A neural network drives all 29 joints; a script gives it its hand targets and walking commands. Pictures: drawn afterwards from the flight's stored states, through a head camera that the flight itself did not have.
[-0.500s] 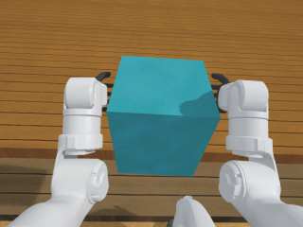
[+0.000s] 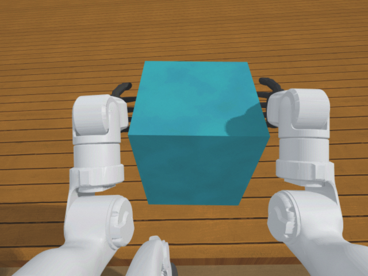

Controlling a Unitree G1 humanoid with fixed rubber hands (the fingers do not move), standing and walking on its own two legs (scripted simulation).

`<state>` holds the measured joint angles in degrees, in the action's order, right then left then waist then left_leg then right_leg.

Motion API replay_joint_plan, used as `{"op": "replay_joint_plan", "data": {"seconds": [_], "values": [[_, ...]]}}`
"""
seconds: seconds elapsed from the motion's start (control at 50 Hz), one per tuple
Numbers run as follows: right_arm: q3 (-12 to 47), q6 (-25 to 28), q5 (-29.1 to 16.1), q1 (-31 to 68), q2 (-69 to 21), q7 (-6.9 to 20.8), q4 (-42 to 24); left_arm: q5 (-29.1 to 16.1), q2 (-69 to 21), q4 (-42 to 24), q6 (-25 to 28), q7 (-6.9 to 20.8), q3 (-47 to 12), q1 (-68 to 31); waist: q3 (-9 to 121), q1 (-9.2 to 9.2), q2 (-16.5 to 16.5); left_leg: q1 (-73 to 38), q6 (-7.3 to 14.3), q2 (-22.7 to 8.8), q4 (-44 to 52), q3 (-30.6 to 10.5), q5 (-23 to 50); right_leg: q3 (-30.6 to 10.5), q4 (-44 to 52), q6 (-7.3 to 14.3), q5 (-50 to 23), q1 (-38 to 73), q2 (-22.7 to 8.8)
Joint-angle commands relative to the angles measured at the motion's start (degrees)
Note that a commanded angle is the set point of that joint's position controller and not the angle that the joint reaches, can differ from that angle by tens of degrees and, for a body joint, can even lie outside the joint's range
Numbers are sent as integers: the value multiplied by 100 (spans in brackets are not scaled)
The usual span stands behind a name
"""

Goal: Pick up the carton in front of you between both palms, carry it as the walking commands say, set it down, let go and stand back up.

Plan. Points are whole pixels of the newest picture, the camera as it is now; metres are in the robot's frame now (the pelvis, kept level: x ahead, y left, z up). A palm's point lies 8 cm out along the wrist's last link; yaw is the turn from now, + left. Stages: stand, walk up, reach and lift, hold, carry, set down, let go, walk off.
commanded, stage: carry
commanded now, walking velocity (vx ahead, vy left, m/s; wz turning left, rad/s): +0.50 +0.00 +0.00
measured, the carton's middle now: (194, 137) +0.38 +0.00 +0.12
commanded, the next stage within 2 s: none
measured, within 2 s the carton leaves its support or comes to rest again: neither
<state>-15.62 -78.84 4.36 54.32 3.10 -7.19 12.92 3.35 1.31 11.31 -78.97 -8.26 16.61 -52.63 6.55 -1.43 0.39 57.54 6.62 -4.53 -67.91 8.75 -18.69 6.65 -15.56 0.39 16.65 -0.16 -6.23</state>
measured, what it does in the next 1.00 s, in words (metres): climbs: right foot 0.11 m higher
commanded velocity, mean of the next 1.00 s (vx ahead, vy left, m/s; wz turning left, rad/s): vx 0.50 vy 0.00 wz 0.00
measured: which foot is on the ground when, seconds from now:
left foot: down 0.00-0.56, up 0.58-1.00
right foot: down 0.00-0.02, up 0.04-0.52, down 0.54-1.00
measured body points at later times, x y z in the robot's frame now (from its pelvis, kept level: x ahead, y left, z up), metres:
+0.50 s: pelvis +0.30 -0.01 +0.11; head +0.31 +0.02 +0.56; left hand +0.69 +0.15 +0.29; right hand +0.69 -0.16 +0.31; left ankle +0.17 +0.11 -0.63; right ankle +0.50 -0.13 -0.48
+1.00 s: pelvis +0.58 -0.03 +0.21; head +0.58 -0.03 +0.66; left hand +0.96 +0.13 +0.39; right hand +0.97 -0.17 +0.40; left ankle +0.69 +0.09 -0.51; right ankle +0.53 -0.12 -0.53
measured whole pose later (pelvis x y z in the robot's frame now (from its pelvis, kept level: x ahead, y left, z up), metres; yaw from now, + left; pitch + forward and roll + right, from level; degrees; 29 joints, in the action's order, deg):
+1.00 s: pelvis +0.58 -0.03 +0.21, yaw +1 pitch +5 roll +0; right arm -16.9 -77.5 3.9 51.7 2.6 -6.3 10.6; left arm 4.6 -0.1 10.1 -77.9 -9.0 15.5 -51.6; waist 6.4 -0.7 0.5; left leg 34.1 2.0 -2.8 -36.6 4.6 -11.5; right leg 6.6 -30.3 2.0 19.5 -16.0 -0.4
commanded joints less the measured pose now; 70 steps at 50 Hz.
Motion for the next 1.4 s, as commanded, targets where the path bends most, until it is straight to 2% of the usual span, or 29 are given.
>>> {"op": "replay_joint_plan", "data": {"seconds": [0.0,0.02,0.04,0.06,0.1,0.16,0.22,0.28,0.36,0.42,0.5,0.52,0.54,0.56,0.58,0.6,0.62,0.68,0.74,0.82,0.94,1.0,1.02,1.04,1.06,1.08,1.12,1.22,1.38], "values": [[2965,97,-2504,3916,-6357,1074,81,-2284,-5772,94,68,1487,-2638,-4109,2678,781,-1282,-4118,-27,1137,2481,855,1366,587,-2748,402,-7947,175,-190],[3018,153,-2613,3996,-6512,1143,89,-2153,-5728,108,113,1481,-2535,-4109,3030,984,-683,-5782,73,701,3367,-361,1740,94,-4318,125,-6027,-1025,55],[2957,265,-2764,4040,-6585,1203,23,-2052,-5818,100,164,1478,-2417,-3970,3211,785,1421,-7021,1051,-1355,4083,-4009,4115,-154,-6769,-198,-122,-3497,1114],[2921,325,-2902,4087,-6821,1249,-80,-1868,-5761,169,225,1427,-2326,-3845,3904,831,1128,-6903,1454,-1388,3922,-4552,4606,-1471,-8420,63,29,-3544,1124],[3170,466,-3167,4803,-7011,1295,-884,-1882,-5946,-186,262,1364,-2396,-4195,3039,682,388,-6449,1057,-1211,3686,-3866,2563,-1359,-8792,355,-146,-4634,727],[3389,508,-3402,5245,-7241,1343,-1590,-1901,-5907,-741,290,1222,-2596,-4389,2460,524,384,-5950,705,-1047,4228,-3081,431,-1172,-8414,593,-108,-5054,410],[3425,422,-3281,4883,-6963,1326,-1631,-1884,-5749,-954,297,1078,-2829,-4150,2286,497,211,-6136,747,-1076,4379,-2578,908,-683,-7534,544,277,-5551,267],[3281,281,-3015,4262,-6475,1299,-1285,-1937,-5672,-828,193,1041,-3034,-3998,2290,741,605,-7315,1103,-1565,4581,-2931,1510,-613,-9425,621,996,-7474,224],[3043,160,-2772,4184,-6129,1370,-829,-1984,-5567,-414,108,1118,-3095,-4001,1327,596,279,-6995,668,-1102,5162,-2182,578,-373,-8668,506,1012,-8164,8],[2893,87,-2674,4046,-6116,1428,-457,-2121,-5769,-109,88,1148,-3128,-4133,1181,372,774,-5606,465,-665,5941,-915,1906,231,-6225,508,457,-5943,-24],[2411,80,-2346,3731,-6117,1426,129,-2378,-6246,386,124,1210,-2972,-4049,1958,-112,1641,-5753,75,-632,4412,120,7898,1041,-4103,639,-386,-2889,1033],[2370,116,-2286,3768,-6108,1434,108,-2412,-6377,347,191,1260,-2977,-4062,2310,-423,1570,-6041,-128,-554,3106,302,8235,1079,-2968,600,-624,-2036,1273],[2300,163,-2216,3796,-6062,1432,79,-2446,-6514,285,263,1326,-2945,-4223,2675,-634,1323,-5302,-267,-332,1593,13,6746,247,-2328,579,-463,-716,1127],[2381,235,-2159,3639,-6241,1425,40,-2601,-6522,103,380,1363,-3081,-4407,3279,-468,-1196,-3084,-641,583,-639,-287,2632,-3772,-1272,1460,-1042,523,-926],[2264,251,-2028,3842,-6007,1366,12,-2726,-6660,46,424,1392,-2968,-4417,3511,-380,-1729,-2913,-474,910,-2291,-1491,217,-4586,-1229,1810,-3103,535,-1007],[2374,306,-2039,3690,-6309,1306,-8,-2879,-6689,-412,457,1426,-3140,-4695,3814,-328,-1235,-2201,-300,884,-3100,-2010,219,-4418,-1361,2003,-1722,760,-943],[2381,332,-2004,3906,-6254,1247,-399,-3070,-6890,-781,494,1473,-3287,-5074,3314,-245,-582,-1669,-190,645,-3155,-1687,206,-4059,-1402,1804,-907,505,-902],[2650,325,-2001,4193,-6164,1073,-1083,-3336,-6966,-1502,534,1469,-3576,-5421,2754,-207,-550,-1034,-32,370,-2744,-1460,150,-3071,-1372,1408,-344,240,-697],[2888,280,-2112,3876,-6054,1027,-1181,-3198,-6760,-1653,485,1375,-3613,-4999,2729,-287,-256,-786,-144,241,-1403,-1286,-913,-2801,-1221,1511,-653,437,-798],[3155,145,-2246,3628,-6052,1059,-1123,-2769,-6278,-1409,304,1286,-3475,-4301,2837,-227,-571,-948,-283,-6,388,-941,-229,-2066,-1018,1562,-1888,589,-956],[3194,111,-2427,3663,-6228,1193,-285,-2274,-5903,-410,170,1362,-3153,-3904,2067,-68,-1030,-2527,-505,377,3149,-161,767,-854,-709,1014,-2030,-151,-477],[2913,172,-2444,3528,-6343,1295,262,-2129,-5864,155,193,1374,-2905,-3726,2059,118,-653,-4065,-443,556,4323,167,1112,-384,-1659,612,-2323,-524,-251],[2772,207,-2420,3421,-6355,1323,483,-2077,-5854,377,215,1374,-2824,-3664,2301,246,-350,-5191,-288,137,4270,-362,947,-184,-2467,381,-2138,-1209,-124],[2579,253,-2307,3240,-6215,1327,686,-2068,-5863,545,228,1385,-2701,-3663,2502,364,759,-6211,151,-1065,4454,-2446,887,97,-3875,78,-969,-2560,312],[2488,327,-2224,3293,-6183,1323,708,-2082,-5939,585,257,1405,-2649,-3756,2344,445,1753,-7110,762,-1604,4641,-3923,1463,-76,-4690,-4,1135,-4270,903],[2465,365,-2257,3461,-6199,1335,501,-2071,-6030,534,288,1386,-2732,-3879,2208,452,1513,-7242,930,-1775,4594,-4059,1509,-518,-5251,151,1651,-4817,688],[2591,450,-2438,3806,-6404,1372,77,-2181,-6299,510,366,1365,-2711,-3963,1928,458,542,-6571,705,-1497,4693,-3262,1176,-720,-5417,218,1230,-4863,405],[2890,693,-2611,3714,-6828,1398,-442,-2303,-6723,196,597,1325,-2870,-3564,1823,323,728,-5839,388,-1026,5285,-1769,876,-504,-3826,-45,62,-4137,155],[3517,930,-2457,2784,-6879,1255,-902,-2380,-6827,-276,823,1417,-3445,-2821,1788,270,761,-5783,-27,-659,4423,-610,2296,418,-1032,132,-1237,-2242,574]]}}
